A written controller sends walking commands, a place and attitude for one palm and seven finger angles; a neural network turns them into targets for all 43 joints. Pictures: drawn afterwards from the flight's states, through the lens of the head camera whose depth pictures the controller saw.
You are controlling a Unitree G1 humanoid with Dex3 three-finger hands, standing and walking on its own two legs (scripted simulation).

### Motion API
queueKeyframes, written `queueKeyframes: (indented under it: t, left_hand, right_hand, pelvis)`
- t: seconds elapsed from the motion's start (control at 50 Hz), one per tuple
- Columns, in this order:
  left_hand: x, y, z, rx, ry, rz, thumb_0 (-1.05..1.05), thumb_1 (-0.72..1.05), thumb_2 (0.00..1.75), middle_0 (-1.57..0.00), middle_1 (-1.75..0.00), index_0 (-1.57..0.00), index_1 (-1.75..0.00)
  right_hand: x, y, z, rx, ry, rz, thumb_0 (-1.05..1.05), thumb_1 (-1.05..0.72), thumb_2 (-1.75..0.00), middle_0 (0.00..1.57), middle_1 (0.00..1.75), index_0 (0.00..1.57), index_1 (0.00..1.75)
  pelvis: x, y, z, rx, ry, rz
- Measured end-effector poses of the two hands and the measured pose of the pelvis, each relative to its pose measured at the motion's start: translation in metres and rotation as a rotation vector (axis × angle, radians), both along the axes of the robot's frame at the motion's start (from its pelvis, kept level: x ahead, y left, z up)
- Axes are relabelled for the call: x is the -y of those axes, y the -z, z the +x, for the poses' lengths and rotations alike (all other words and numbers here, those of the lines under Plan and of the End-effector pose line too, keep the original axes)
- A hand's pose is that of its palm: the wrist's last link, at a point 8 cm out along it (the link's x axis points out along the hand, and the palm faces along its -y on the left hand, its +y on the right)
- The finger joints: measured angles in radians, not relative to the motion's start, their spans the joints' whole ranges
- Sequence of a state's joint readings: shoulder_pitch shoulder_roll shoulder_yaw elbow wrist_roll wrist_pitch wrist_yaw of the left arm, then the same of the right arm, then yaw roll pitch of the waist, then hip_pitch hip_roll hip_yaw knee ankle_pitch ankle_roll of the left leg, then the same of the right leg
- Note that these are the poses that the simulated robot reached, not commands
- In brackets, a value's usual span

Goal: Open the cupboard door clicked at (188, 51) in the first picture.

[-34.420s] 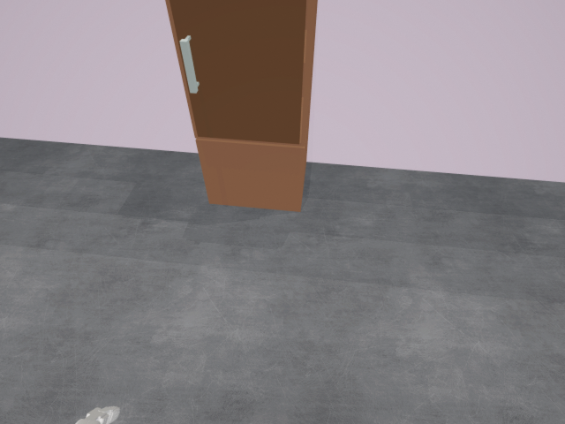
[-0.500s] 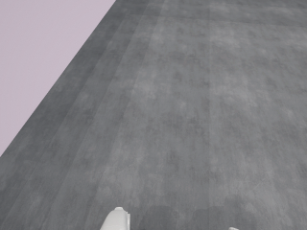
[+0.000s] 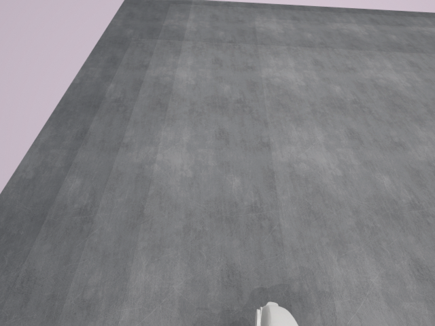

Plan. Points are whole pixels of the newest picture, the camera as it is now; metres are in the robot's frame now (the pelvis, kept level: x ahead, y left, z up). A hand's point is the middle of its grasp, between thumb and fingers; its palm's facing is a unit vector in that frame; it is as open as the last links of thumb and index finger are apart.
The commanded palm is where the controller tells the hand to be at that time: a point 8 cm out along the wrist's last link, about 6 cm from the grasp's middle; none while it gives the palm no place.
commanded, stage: walk to a spot facing it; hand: left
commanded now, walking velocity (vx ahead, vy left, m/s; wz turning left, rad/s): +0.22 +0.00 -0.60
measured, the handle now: out of the picture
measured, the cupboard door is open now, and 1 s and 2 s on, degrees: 41 41 41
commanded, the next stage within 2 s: turn to face it in 0.02 s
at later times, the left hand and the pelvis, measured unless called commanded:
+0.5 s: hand (182, 252) +0.30 +0.11 -0.17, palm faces +0.06 -0.99 -0.11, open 7.2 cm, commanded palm none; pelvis +0.18 -0.05 -0.01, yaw +4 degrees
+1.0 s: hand (154, 280) +0.23 +0.16 -0.17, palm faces +0.35 -0.88 -0.32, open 7.4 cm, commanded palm none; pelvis +0.22 -0.08 -0.02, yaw +20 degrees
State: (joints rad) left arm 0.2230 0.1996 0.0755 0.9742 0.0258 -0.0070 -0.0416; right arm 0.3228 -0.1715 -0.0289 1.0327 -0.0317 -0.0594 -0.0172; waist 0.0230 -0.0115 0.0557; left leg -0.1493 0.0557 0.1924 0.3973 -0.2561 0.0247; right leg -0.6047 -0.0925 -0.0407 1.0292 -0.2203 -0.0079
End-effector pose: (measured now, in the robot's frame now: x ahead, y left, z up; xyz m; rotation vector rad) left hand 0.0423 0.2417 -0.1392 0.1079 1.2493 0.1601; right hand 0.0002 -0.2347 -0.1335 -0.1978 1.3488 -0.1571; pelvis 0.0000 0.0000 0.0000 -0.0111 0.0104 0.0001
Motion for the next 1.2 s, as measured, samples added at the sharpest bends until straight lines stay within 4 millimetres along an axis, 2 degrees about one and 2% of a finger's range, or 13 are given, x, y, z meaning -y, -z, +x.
queueKeyframes:
  t: [0.1,0.2,0.24,0.3,0.42,0.5,0.6,0.66,0.74,0.86,1.04,1.12,1.2]
  left_hand:
    - [0.014,-0.006,0.112,0.070,0.143,0.024,0.01,0.91,0.90,-0.19,-0.29,-0.20,-0.30]
    - [0.049,0.001,0.219,0.174,0.263,0.059,0.01,0.91,0.90,-0.19,-0.29,-0.20,-0.30]
    - [0.063,0.001,0.243,0.221,0.263,0.059,0.01,0.91,0.90,-0.19,-0.29,-0.20,-0.30]
    - [0.080,-0.004,0.257,0.234,0.238,0.036,0.01,0.91,0.90,-0.20,-0.29,-0.20,-0.30]
    - [0.097,0.001,0.246,0.179,0.134,-0.034,0.00,0.91,0.90,-0.20,-0.29,-0.20,-0.30]
    - [0.082,0.008,0.245,0.193,0.029,-0.046,-0.02,0.93,0.90,-0.20,-0.30,-0.21,-0.30]
    - [0.048,0.034,0.227,0.128,-0.071,-0.038,-0.01,0.92,0.90,-0.20,-0.30,-0.20,-0.30]
    - [0.028,0.034,0.211,0.057,-0.103,-0.001,0.00,0.92,0.90,-0.20,-0.30,-0.20,-0.30]
    - [0.011,0.018,0.195,0.027,-0.163,0.050,0.00,0.91,0.90,-0.20,-0.29,-0.20,-0.30]
    - [0.008,-0.002,0.176,0.017,-0.234,0.111,0.01,0.91,0.90,-0.20,-0.29,-0.20,-0.30]
    - [0.056,-0.011,0.153,0.032,-0.325,0.164,0.01,0.91,0.90,-0.20,-0.29,-0.20,-0.30]
    - [0.084,-0.014,0.135,-0.003,-0.386,0.127,0.01,0.90,0.90,-0.20,-0.29,-0.20,-0.30]
    - [0.105,-0.008,0.123,-0.014,-0.443,0.080,0.01,0.90,0.90,-0.20,-0.30,-0.20,-0.30]
  right_hand:
    - [0.006,0.005,-0.027,-0.128,0.145,0.014,0.01,-0.91,-0.90,0.20,0.30,0.20,0.30]
    - [0.015,0.022,-0.031,-0.237,0.246,0.044,0.01,-0.91,-0.90,0.20,0.30,0.20,0.30]
    - [0.020,0.027,-0.019,-0.267,0.262,0.055,0.01,-0.91,-0.90,0.20,0.30,0.20,0.30]
    - [0.027,0.025,0.019,-0.242,0.247,0.056,0.01,-0.91,-0.90,0.20,0.30,0.20,0.30]
    - [0.036,0.014,0.124,-0.082,0.146,0.049,0.01,-0.91,-0.90,0.20,0.30,0.20,0.30]
    - [0.036,0.010,0.186,-0.009,0.045,0.025,0.01,-0.92,-0.90,0.20,0.30,0.20,0.30]
    - [0.038,0.014,0.247,0.076,-0.061,-0.041,0.01,-0.93,-0.90,0.20,0.30,0.20,0.30]
    - [0.038,0.009,0.270,0.103,-0.104,-0.059,0.01,-0.93,-0.90,0.20,0.30,0.20,0.30]
    - [0.037,0.002,0.291,0.096,-0.173,-0.059,0.01,-0.92,-0.90,0.20,0.30,0.20,0.30]
    - [0.046,0.000,0.319,0.085,-0.251,-0.031,0.01,-0.91,-0.90,0.20,0.30,0.21,0.30]
    - [0.080,0.022,0.375,0.095,-0.346,0.009,0.01,-0.91,-0.90,0.20,0.30,0.20,0.30]
    - [0.079,0.013,0.403,0.104,-0.402,0.015,0.01,-0.91,-0.90,0.20,0.30,0.20,0.30]
    - [0.064,0.002,0.428,0.119,-0.479,0.018,0.01,-0.91,-0.90,0.20,0.30,0.20,0.30]
  pelvis:
    - [0.011,0.004,0.047,-0.002,0.064,0.012]
    - [0.038,0.025,0.099,-0.001,0.091,0.035]
    - [0.045,0.028,0.113,0.008,0.085,0.028]
    - [0.051,0.020,0.132,0.020,0.054,0.014]
    - [0.055,0.008,0.161,0.016,-0.015,0.010]
    - [0.049,0.010,0.176,0.015,-0.073,-0.007]
    - [0.033,0.028,0.194,0.003,-0.137,-0.029]
    - [0.031,0.026,0.197,-0.009,-0.160,-0.023]
    - [0.033,0.016,0.201,-0.026,-0.201,-0.024]
    - [0.048,0.007,0.208,-0.031,-0.263,-0.029]
    - [0.090,0.017,0.218,-0.021,-0.384,0.011]
    - [0.096,0.009,0.225,-0.019,-0.446,0.027]
    - [0.100,0.004,0.229,-0.022,-0.503,0.050]
